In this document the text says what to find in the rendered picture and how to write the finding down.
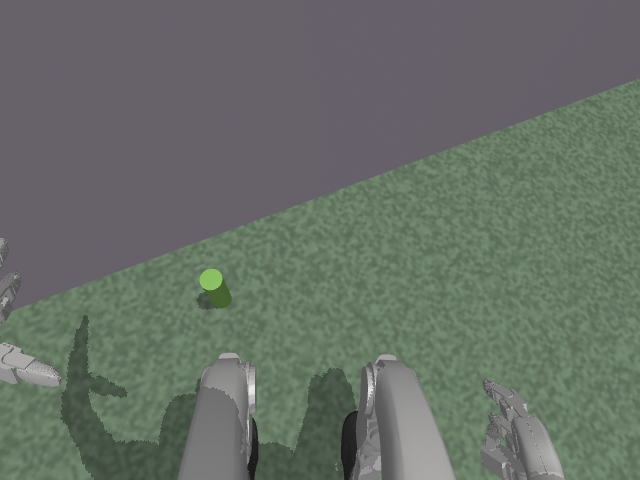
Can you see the right robot foot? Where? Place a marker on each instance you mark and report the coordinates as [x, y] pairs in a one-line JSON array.
[[349, 445]]

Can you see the can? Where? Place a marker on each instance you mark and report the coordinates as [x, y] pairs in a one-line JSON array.
[[215, 287]]

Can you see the left robot hand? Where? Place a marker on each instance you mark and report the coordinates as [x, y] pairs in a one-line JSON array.
[[14, 364]]

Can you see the right robot hand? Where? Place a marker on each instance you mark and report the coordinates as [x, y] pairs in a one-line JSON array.
[[530, 451]]

